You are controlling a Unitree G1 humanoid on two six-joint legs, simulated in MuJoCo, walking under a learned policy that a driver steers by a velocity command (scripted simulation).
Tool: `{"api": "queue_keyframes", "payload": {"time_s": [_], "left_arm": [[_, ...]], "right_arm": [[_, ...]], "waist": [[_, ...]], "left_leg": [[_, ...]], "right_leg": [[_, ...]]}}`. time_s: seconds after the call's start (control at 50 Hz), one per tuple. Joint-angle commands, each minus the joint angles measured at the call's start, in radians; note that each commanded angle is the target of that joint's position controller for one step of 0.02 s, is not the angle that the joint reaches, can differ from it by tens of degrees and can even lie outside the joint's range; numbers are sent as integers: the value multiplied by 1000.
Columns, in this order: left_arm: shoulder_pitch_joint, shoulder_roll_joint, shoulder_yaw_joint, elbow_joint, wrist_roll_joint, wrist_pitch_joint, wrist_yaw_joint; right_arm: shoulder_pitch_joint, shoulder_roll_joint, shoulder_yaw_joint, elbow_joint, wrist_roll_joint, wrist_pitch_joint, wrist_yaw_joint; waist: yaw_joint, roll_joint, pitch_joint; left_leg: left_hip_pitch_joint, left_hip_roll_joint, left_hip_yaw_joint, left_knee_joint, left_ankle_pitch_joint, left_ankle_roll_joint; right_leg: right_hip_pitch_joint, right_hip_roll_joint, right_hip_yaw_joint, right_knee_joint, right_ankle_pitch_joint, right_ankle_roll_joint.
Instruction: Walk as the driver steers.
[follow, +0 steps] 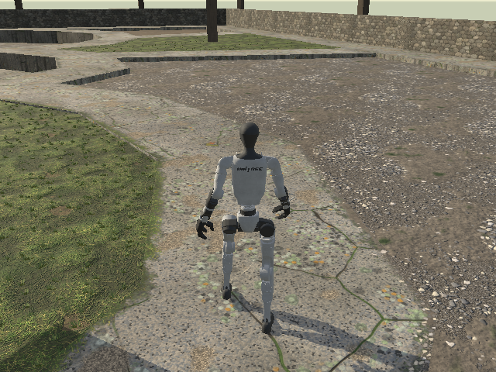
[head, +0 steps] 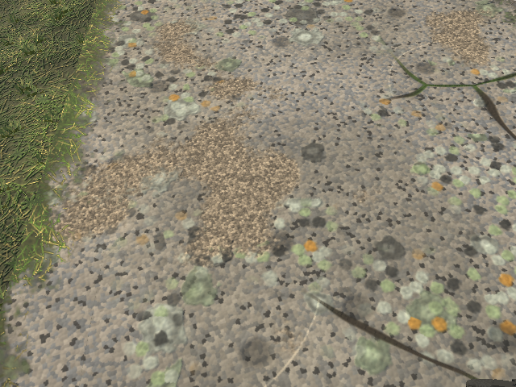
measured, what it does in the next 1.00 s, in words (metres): walks ahead: left foot, then right foot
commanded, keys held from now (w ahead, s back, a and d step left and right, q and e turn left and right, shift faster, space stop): w+q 0.18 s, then w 0.82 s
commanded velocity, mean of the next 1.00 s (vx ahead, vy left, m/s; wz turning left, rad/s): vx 0.49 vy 0.00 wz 0.25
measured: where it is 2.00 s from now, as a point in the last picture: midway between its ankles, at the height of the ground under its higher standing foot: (254, 164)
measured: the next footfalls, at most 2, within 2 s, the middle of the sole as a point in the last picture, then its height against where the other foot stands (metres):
left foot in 0.10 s outside the picture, level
right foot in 0.64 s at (299, 340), level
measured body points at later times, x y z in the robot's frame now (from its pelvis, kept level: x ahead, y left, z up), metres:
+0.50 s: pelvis +0.28 +0.07 +0.01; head +0.31 +0.09 +0.46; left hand +0.44 +0.35 -0.08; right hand +0.39 -0.19 -0.10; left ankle +0.18 +0.13 -0.74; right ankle +0.52 -0.05 -0.68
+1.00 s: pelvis +0.58 +0.10 +0.01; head +0.61 +0.10 +0.46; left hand +0.55 +0.38 -0.11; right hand +0.82 -0.10 -0.08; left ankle +0.72 +0.30 -0.68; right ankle +0.55 -0.01 -0.74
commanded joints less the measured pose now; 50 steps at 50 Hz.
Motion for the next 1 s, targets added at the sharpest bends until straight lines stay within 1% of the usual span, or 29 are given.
{"api": "queue_keyframes", "payload": {"time_s": [0.02,0.06,0.08,0.1,0.12,0.14,0.16,0.18,0.2,0.22,0.24,0.28,0.36,0.42,0.48,0.54,0.6,0.62,0.64,0.66,0.68,0.7,0.72,0.74,0.76,0.78,0.84,0.94,1.0], "left_arm": [[-31,207,53,-43,-19,-7,-1],[-37,237,61,-34,-26,1,1],[-44,247,62,-31,-31,8,4],[-38,228,52,-36,-32,9,8],[-11,150,23,-64,3,1,8],[55,43,-18,-133,21,-26,-2],[-90,162,5,-143,-20,-53,-9],[-154,185,11,-169,-43,-67,-12],[-149,170,4,-154,-26,-74,-5],[-138,167,7,-141,-2,-72,-2],[-109,165,9,-128,3,-60,-6],[-80,145,4,-110,9,-39,-12],[-201,102,-12,-140,20,-23,-13],[-312,73,-24,-160,11,-35,-26],[-410,71,-28,-186,-2,-45,-44],[-450,85,-24,-207,-1,-52,-63],[-373,115,-10,-196,3,-51,-65],[-261,145,8,-169,3,-51,-58],[-100,186,22,-139,9,-50,-50],[34,275,45,-121,27,-47,-44],[90,213,34,-87,2,-40,-50],[35,155,15,-94,-13,-32,-44],[-42,136,7,-105,-7,-24,-37],[-99,123,-1,-104,4,-21,-38],[-130,104,-8,-108,14,-26,-39],[-146,102,-9,-108,18,-29,-40],[-149,118,-3,-85,4,-44,-43],[-102,158,8,-48,-5,-32,-29],[-31,179,13,-12,-15,-20,-27]], "right_arm": [[-165,-41,-1,-119,5,-24,20],[-109,-83,-22,-115,-1,-19,21],[8,-121,-45,-87,0,-14,17],[186,-176,-79,-38,5,-5,5],[333,-243,-101,-9,16,7,-17],[284,-340,-100,-35,12,-12,-16],[299,-234,-75,-46,5,-29,-9],[260,-192,-59,-25,-2,-42,-8],[198,-167,-48,-28,-3,-49,-10],[135,-139,-38,-34,-11,-50,-12],[99,-118,-28,-42,-27,-53,-16],[85,-110,-23,-22,-26,-63,-22],[138,-126,-21,37,-19,-72,-39],[184,-137,-19,69,-13,-69,-46],[248,-152,-20,108,-6,-66,-47],[292,-154,-22,140,-7,-50,-53],[281,-173,-28,148,-8,-35,-59],[264,-175,-26,146,-13,-30,-59],[247,-156,-14,131,-23,-28,-60],[359,-66,13,114,-30,-42,-53],[393,-53,25,134,-18,-56,-48],[285,-153,-1,111,7,-66,-42],[187,-157,0,77,17,-73,-40],[133,-138,3,62,4,-75,-39],[139,-128,-2,65,-11,-71,-41],[170,-106,2,76,-11,-64,-40],[186,-63,13,83,-20,-45,-47],[3,-31,29,38,-24,-63,-38],[-89,-35,29,12,-13,-73,-24]], "waist": [[-3,-140,93],[-59,-165,28],[-133,-164,-49],[-223,-138,-149],[-259,14,-241],[-139,246,-401],[-229,100,-392],[-213,84,-234],[-165,-9,-157],[-122,-21,-108],[-88,5,-91],[-65,21,-77],[-97,3,-8],[-147,9,10],[-186,10,50],[-187,16,57],[-130,50,-2],[-66,51,-84],[14,36,-214],[5,-157,-399],[14,-312,-495],[31,-199,-335],[12,-123,-195],[-23,-59,-79],[-58,-67,-46],[-83,-94,-36],[-109,-113,-21],[-51,-94,15],[-12,-96,26]], "left_leg": [[27,-19,69,-120,-18,45],[173,-84,120,-160,-93,97],[337,-131,145,-198,-91,132],[605,-168,138,-239,-37,173],[923,-13,-115,-237,-65,230],[1127,244,-767,-411,-401,426],[1095,249,-807,-529,-462,393],[972,225,-664,-541,-369,354],[818,188,-539,-534,-233,327],[689,149,-439,-537,-104,309],[604,125,-383,-563,-19,304],[518,109,-311,-592,125,318],[476,58,-178,-623,247,284],[483,30,-131,-629,180,239],[550,70,-162,-628,110,238],[699,128,-197,-559,194,233],[774,136,-198,-438,514,202],[761,102,-170,-305,691,185],[635,59,-138,-97,647,155],[265,-82,-93,291,247,85],[61,-183,-125,516,-452,51],[-48,-112,-159,580,-428,58],[-68,-56,-111,549,-343,62],[-54,-17,-78,470,-282,60],[-1,19,-79,401,-234,56],[52,30,-73,370,-212,47],[72,47,-45,258,-164,14],[99,30,-9,-100,140,-3],[120,4,0,-212,210,5]], "right_leg": [[-53,-244,59,-82,387,-160],[-19,-249,4,57,800,-138],[-31,-235,-32,224,984,-120],[-139,-202,-62,447,991,-89],[-430,-156,-43,770,425,-48],[-766,44,117,1083,-268,-3],[-857,17,265,1154,-201,-17],[-911,-18,244,1121,-98,-37],[-857,-67,237,1045,-14,-44],[-790,-97,235,968,38,-37],[-727,-119,238,946,78,-35],[-678,-122,216,893,98,-8],[-729,-107,186,672,300,26],[-677,-65,163,445,494,15],[-678,-38,162,323,538,-6],[-735,-22,172,257,444,-46],[-608,28,135,238,289,-95],[-443,60,102,222,298,-126],[-163,-10,156,261,372,-179],[276,-259,535,290,320,-331],[406,-378,881,128,153,-404],[297,-343,809,79,-1,-347],[136,-305,671,50,4,-307],[-31,-261,574,6,96,-293],[-124,-227,512,-22,173,-281],[-182,-202,472,-52,217,-280],[-258,-179,360,-106,351,-298],[-256,-121,222,-127,393,-251],[-193,-151,230,-111,358,-241]]}}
